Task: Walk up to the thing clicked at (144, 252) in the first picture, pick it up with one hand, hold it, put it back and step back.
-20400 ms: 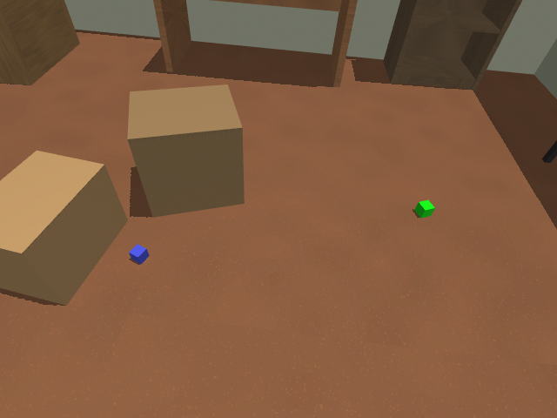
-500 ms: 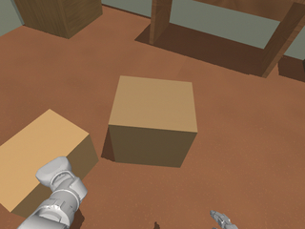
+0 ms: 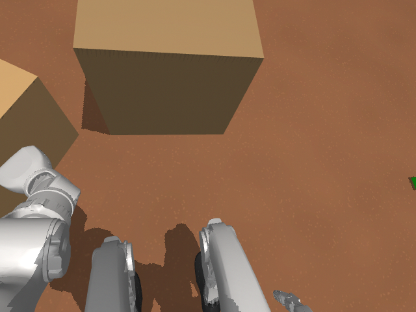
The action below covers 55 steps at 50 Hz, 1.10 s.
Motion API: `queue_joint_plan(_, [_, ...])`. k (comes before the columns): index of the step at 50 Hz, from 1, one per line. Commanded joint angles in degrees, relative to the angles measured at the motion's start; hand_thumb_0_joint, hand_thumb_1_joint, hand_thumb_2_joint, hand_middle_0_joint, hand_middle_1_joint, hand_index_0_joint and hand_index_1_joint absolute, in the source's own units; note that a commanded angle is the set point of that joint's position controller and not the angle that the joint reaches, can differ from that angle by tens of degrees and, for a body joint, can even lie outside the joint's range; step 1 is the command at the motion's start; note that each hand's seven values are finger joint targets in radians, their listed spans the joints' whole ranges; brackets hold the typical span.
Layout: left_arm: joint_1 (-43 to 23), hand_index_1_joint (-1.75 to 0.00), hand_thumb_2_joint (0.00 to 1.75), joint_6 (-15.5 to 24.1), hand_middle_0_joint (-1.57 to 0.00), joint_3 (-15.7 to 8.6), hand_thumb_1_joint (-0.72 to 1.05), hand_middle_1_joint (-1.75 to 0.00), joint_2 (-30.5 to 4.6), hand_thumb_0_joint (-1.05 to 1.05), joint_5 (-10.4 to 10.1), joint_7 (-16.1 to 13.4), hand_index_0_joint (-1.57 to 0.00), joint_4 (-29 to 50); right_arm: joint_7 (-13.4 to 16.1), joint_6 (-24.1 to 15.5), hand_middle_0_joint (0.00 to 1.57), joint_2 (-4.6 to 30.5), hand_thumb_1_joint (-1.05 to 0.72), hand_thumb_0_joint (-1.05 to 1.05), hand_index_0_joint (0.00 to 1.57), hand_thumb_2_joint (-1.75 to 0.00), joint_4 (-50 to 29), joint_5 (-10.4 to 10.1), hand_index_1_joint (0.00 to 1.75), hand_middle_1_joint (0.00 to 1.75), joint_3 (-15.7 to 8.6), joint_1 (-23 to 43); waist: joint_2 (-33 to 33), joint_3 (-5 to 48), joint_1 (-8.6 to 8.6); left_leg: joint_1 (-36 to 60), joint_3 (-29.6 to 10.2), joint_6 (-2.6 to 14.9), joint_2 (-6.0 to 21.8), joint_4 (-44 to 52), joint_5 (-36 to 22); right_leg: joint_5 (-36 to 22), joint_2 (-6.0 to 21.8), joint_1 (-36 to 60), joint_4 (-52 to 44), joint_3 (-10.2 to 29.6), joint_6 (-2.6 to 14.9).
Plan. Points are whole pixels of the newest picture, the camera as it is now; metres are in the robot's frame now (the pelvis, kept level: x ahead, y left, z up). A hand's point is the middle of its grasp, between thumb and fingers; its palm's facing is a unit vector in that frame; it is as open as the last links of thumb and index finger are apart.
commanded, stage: crouch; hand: left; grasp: from above
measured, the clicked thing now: (47, 181) +0.43 +0.25 -0.17
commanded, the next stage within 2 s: lower in 1.04 s
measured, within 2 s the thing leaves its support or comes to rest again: neither
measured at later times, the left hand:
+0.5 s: hand (66, 186) +0.44 +0.25 -0.28, palm faces -0.28 -0.30 -0.91, open 7.9 cm
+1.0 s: hand (74, 184) +0.46 +0.25 -0.34, palm faces -0.28 -0.30 -0.91, open 7.9 cm
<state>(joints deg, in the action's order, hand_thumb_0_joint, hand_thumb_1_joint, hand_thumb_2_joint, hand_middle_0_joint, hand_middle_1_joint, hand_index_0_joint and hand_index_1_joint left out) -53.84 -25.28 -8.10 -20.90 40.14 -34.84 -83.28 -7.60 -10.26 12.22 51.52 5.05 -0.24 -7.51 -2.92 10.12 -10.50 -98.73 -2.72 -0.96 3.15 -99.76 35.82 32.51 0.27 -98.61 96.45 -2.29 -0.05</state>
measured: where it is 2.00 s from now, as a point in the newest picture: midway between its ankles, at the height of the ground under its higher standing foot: (172, 306)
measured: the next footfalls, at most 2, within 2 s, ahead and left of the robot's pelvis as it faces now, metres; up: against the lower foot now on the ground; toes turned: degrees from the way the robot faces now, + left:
none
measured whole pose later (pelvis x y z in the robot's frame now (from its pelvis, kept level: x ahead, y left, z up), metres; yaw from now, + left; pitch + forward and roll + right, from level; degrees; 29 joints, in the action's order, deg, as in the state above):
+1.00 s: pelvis -0.02 +0.00 -0.19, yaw -2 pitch +36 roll -4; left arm -67.0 -17.2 -17.2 -33.9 49.6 -34.8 -96.1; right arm -15.2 -15.9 17.3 52.0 10.1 1.1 -9.9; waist -3.7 2.3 -15.8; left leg -131.0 -4.9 -0.5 1.6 -134.3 39.5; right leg 35.4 0.8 -130.6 130.0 -2.2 -0.9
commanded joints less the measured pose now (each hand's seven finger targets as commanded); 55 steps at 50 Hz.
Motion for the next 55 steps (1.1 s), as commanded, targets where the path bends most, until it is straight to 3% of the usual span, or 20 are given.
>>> queue_joint_plan(1, [-20.9, -0.30, 0.33, 1.4, -1.14, 0.0, 0.73, -0.33, -14.5, 0.00, 2.9, -1.4, -1.16, 6.3, 0.0, -1.9, 0.20, 11.2, -0.88, 0.00, 0.20, -0.89, -2.8, 0.3, 0.30, 0.30, -2.9, -7.9, -6.7, 38.4, -1.47, 15.1, 2.3, 0.94, -2.0, 5.1, -8.6, -7.6, -1.3, 19.2, -6.7, -1.0, 1.27])
queue_joint_plan(6, [-23.9, -0.30, 0.33, 2.7, -1.12, 0.2, 0.68, -0.32, -14.2, 0.00, 3.9, -1.0, -1.14, 5.5, -0.8, -2.8, 0.20, 12.5, -0.89, 0.00, 0.20, -0.89, -2.4, 0.7, 0.30, 0.30, -2.7, -9.0, -8.2, 37.3, -3.37, 10.9, 1.3, 1.12, -2.0, 0.6, -5.5, -4.2, -1.1, 10.0, -1.7, -1.9, 1.36])
queue_joint_plan(9, [-26.0, -0.31, 0.33, 3.6, -1.10, -1.6, 0.66, -0.33, -18.4, 0.00, 5.1, -1.1, -1.12, 7.3, -1.3, -3.2, 0.20, 13.7, -0.89, 0.00, 0.20, -0.90, -2.2, 1.0, 0.30, 0.30, -2.7, -9.9, -10.3, 39.0, -2.69, 9.3, 1.0, 1.16, -2.1, -1.8, -5.7, -4.6, -0.8, 8.1, 1.3, -2.1, 1.30])
queue_joint_plan(10, [-25.2, -0.31, 0.33, 3.7, -1.11, -1.1, 0.67, -0.33, -16.9, 0.00, 5.2, -1.0, -1.13, 6.2, -1.5, -3.3, 0.20, 13.5, -0.89, 0.00, 0.20, -0.90, -2.4, 1.0, 0.30, 0.30, -2.5, -9.9, -10.4, 38.9, -3.08, 8.9, 1.0, 1.02, -2.0, -2.5, -6.0, -5.1, -0.8, 7.3, 2.6, -2.4, 1.40])
queue_joint_plan(13, [-28.1, -0.32, 0.33, 4.2, -1.12, -2.3, 0.68, -0.34, -19.7, 0.00, 6.9, -0.9, -1.14, 9.7, -1.8, -3.5, 0.20, 14.2, -0.89, 0.00, 0.20, -0.90, -2.0, 1.5, 0.30, 0.30, -2.8, -10.7, -13.0, 42.5, -3.20, 10.4, 1.3, 0.89, -2.1, -5.0, -8.3, -7.5, -0.5, 5.8, 5.4, -2.5, 1.40])
queue_joint_plan(17, [-28.1, -0.33, 0.35, 3.8, -1.12, -2.3, 0.67, -0.34, -17.9, 0.00, 7.3, -1.1, -1.14, 7.3, -2.5, -3.8, 0.20, 14.5, -0.90, 0.00, 0.20, -0.90, -2.0, 1.8, 0.30, 0.30, -2.6, -12.3, -11.8, 41.3, -4.28, 6.9, 1.9, 1.10, -2.1, -8.2, -9.3, -9.5, -0.4, 5.3, 7.6, -2.6, 1.20])
queue_joint_plan(18, [-27.5, -0.33, 0.35, 3.8, -1.11, -3.2, 0.67, -0.35, -20.1, 0.00, 7.8, -1.2, -1.13, 7.3, -2.6, -3.8, 0.20, 15.0, -0.90, 0.00, 0.20, -0.90, -2.0, 1.8, 0.30, 0.30, -2.7, -12.6, -11.8, 41.9, -3.89, 7.1, 1.7, 1.15, -2.2, -8.5, -9.5, -9.6, -0.4, 4.8, 8.1, -2.6, 1.15])
queue_joint_plan(28, [-30.5, -0.35, 0.38, 5.0, -1.13, -3.5, 0.66, -0.37, -19.7, 0.00, 8.1, -1.6, -1.14, 0.8, -4.0, -4.7, 0.20, 16.3, -0.90, 0.00, 0.20, -0.90, -0.9, 2.8, 0.30, 0.30, -2.8, -14.0, -11.1, 36.7, -5.55, -0.3, 2.1, 1.42, -2.5, -13.5, -8.0, -7.9, -0.5, -1.1, 12.8, -2.9, 1.12])
queue_joint_plan(29, [-31.9, -0.38, 0.39, 5.2, -1.12, -3.8, 0.67, -0.40, -20.9, 0.00, 8.8, -1.6, -1.14, 1.2, -4.2, -4.8, 0.20, 16.0, -0.90, 0.00, 0.20, -0.90, -0.5, 3.1, 0.30, 0.30, -2.8, -14.3, -11.0, 36.5, -6.18, -0.6, 2.5, 1.75, -2.5, -14.7, -7.8, -7.9, -0.6, -1.2, 12.7, -2.6, 0.94])
queue_joint_plan(30, [-32.8, -0.36, 0.37, 5.5, -1.13, -4.9, 0.69, -0.38, -23.1, 0.00, 8.8, -1.9, -1.15, 0.9, -4.3, -4.9, 0.20, 16.6, -0.90, 0.00, 0.20, -0.90, -0.7, 3.0, 0.30, 0.30, -2.9, -14.2, -11.1, 36.5, -5.29, -2.0, 2.7, 1.85, -2.6, -15.1, -7.1, -6.9, -0.6, -1.6, 12.9, -2.5, 0.91])
queue_joint_plan(32, [-31.5, -0.37, 0.38, 5.6, -1.14, -4.3, 0.71, -0.40, -21.4, 0.00, 8.9, -1.8, -1.17, -2.3, -4.7, -5.2, 0.20, 16.0, -0.90, 0.00, 0.20, -0.90, -0.2, 3.5, 0.30, 0.30, -2.5, -14.3, -10.4, 34.5, -6.38, -2.9, 2.5, 1.77, -2.7, -15.6, -6.1, -5.6, -0.5, -3.0, 13.8, -2.8, 0.96])
queue_joint_plan(33, [-33.2, -0.37, 0.40, 6.0, -1.14, -5.2, 0.69, -0.39, -23.6, 0.00, 9.3, -2.0, -1.15, -1.5, -4.8, -5.4, 0.20, 17.2, -0.90, 0.00, 0.20, -0.90, 0.2, 3.5, 0.30, 0.30, -2.8, -14.2, -11.8, 35.2, -5.55, -1.8, 2.2, 1.60, -2.6, -15.8, -5.6, -5.1, -0.3, -4.9, 14.6, -2.9, 1.10])
queue_joint_plan(34, [-32.2, -0.38, 0.40, 6.0, -1.15, -5.1, 0.72, -0.40, -22.8, 0.00, 9.6, -2.0, -1.17, -3.6, -5.0, -5.6, 0.20, 17.2, -0.90, 0.00, 0.20, -0.90, 0.3, 3.8, 0.30, 0.30, -2.7, -14.4, -12.0, 33.9, -6.10, -1.7, 1.7, 1.38, -2.6, -15.5, -5.2, -4.4, -0.3, -6.2, 15.3, -3.3, 1.25])
queue_joint_plan(37, [-33.7, -0.39, 0.41, 6.8, -1.17, -6.0, 0.74, -0.41, -25.0, 0.00, 10.3, -2.3, -1.19, -3.4, -5.7, -6.0, 0.20, 17.7, -0.91, 0.00, 0.20, -0.90, 0.3, 4.0, 0.30, 0.30, -2.6, -14.8, -12.5, 34.7, -5.87, -2.8, 1.9, 1.54, -2.7, -16.9, -4.8, -4.1, -0.3, -6.6, 16.5, -3.3, 1.17])
queue_joint_plan(38, [-34.3, -0.39, 0.40, 6.8, -1.17, -5.4, 0.75, -0.41, -23.6, 0.00, 9.7, -2.1, -1.19, -4.5, -6.0, -6.0, 0.20, 17.2, -0.91, 0.00, 0.20, -0.90, 0.4, 4.3, 0.30, 0.30, -2.2, -14.5, -12.2, 34.0, -6.96, -2.7, 1.8, 1.51, -2.6, -17.5, -4.6, -4.0, -0.3, -7.2, 17.2, -3.7, 1.22])
queue_joint_plan(43, [-33.5, -0.37, 0.39, 7.7, -1.19, -7.4, 0.76, -0.38, -27.6, 0.00, 10.6, -2.9, -1.21, -4.8, -6.8, -6.2, 0.20, 18.2, -0.91, 0.00, 0.20, -0.90, 0.5, 4.4, 0.30, 0.30, -2.1, -14.9, -13.1, 36.0, -5.67, -5.1, 2.3, 1.68, -2.9, -19.1, -5.1, -4.2, -0.5, -6.6, 18.6, -3.8, 1.08])
queue_joint_plan(45, [-34.9, -0.37, 0.38, 7.8, -1.18, -6.2, 0.74, -0.39, -25.9, 0.00, 10.8, -2.7, -1.19, -5.8, -7.3, -6.3, 0.20, 17.7, -0.91, 0.00, 0.20, -0.90, 1.1, 4.9, 0.30, 0.30, -1.7, -15.6, -11.7, 34.4, -7.66, -5.5, 2.1, 1.87, -2.7, -20.6, -4.7, -4.3, -0.8, -7.0, 19.0, -4.3, 0.97])
queue_joint_plan(49, [-32.7, -0.35, 0.37, 8.3, -1.21, -8.1, 0.78, -0.37, -29.2, 0.00, 10.6, -2.9, -1.22, -3.9, -7.8, -6.3, 0.20, 17.9, -0.91, 0.00, 0.20, -0.90, 0.6, 4.4, 0.30, 0.30, -1.8, -16.3, -12.7, 37.2, -5.79, -6.3, 2.6, 2.01, -3.0, -21.2, -6.5, -5.4, -0.9, -4.8, 19.8, -4.1, 0.98])
queue_joint_plan(50, [-33.9, -0.35, 0.35, 8.4, -1.21, -7.5, 0.80, -0.37, -28.2, 0.00, 10.8, -2.8, -1.23, -5.2, -8.1, -6.4, 0.20, 17.6, -0.91, 0.00, 0.20, -0.90, 1.2, 4.8, 0.30, 0.30, -1.7, -16.7, -12.0, 35.4, -7.51, -7.2, 2.5, 2.29, -3.0, -22.4, -5.7, -5.1, -0.9, -6.0, 20.0, -4.3, 0.89])
queue_joint_plan(55, [-31.9, -0.33, 0.36, 8.9, -1.23, -8.6, 0.80, -0.34, -29.7, 0.00, 11.0, -2.7, -1.24, -5.7, -8.5, -6.2, 0.20, 18.2, -0.91, 0.00, 0.20, -0.90, 1.0, 4.5, 0.30, 0.30, -1.7, -17.4, -10.9, 35.2, -6.71, -10.1, 2.9, 2.53, -3.1, -23.4, -7.5, -6.9, -1.2, -3.8, 20.2, -4.1, 0.70])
